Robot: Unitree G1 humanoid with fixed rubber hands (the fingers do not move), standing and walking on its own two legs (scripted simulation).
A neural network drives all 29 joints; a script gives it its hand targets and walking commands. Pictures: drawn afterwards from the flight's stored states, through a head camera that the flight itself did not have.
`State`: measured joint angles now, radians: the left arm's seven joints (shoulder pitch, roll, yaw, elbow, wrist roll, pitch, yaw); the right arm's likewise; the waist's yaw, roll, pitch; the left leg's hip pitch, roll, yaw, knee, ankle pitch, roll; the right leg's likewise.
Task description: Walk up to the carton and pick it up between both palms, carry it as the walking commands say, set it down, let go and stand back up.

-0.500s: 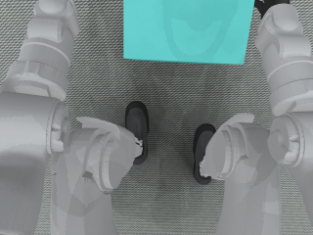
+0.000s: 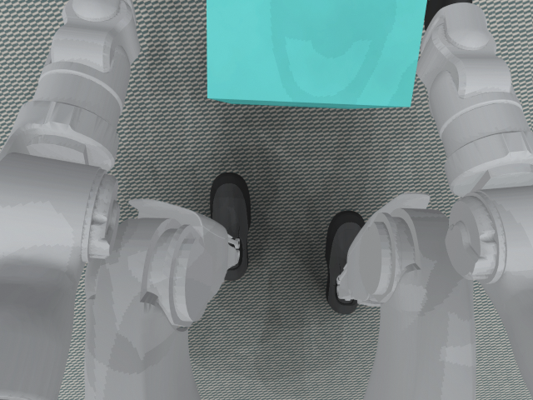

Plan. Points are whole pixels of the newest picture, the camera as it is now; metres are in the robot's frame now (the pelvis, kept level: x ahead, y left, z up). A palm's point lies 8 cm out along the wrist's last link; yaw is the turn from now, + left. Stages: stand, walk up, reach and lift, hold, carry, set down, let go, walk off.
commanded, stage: reach and lift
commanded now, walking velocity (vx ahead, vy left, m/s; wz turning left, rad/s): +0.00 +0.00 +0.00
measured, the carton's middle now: (302, 18) +0.54 -0.01 -0.25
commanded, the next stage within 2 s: none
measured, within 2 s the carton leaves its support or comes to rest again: leaves its support in 1.00 s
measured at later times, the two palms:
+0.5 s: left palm out of the picture +0.56 +0.17 -0.18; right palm (422, 7) +0.53 -0.13 -0.19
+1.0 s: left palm out of the picture +0.56 +0.17 -0.18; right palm out of the picture +0.54 -0.12 -0.18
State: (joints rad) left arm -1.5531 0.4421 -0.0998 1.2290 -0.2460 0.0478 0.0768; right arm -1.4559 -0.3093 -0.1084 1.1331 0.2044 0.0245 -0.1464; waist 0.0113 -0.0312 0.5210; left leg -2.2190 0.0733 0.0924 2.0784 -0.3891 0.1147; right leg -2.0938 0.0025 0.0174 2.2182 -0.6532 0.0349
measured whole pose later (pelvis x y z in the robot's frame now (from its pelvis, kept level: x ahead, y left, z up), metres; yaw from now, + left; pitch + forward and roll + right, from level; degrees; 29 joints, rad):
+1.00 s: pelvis +0.00 +0.00 -0.01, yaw +0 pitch +29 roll -1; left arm -1.60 0.41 -0.04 1.23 -0.25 0.11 0.10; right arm -1.50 -0.23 -0.11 1.09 0.20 0.14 -0.16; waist -0.01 -0.04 0.52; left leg -2.22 0.07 0.08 2.09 -0.38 0.11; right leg -2.10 0.02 0.02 2.23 -0.64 0.04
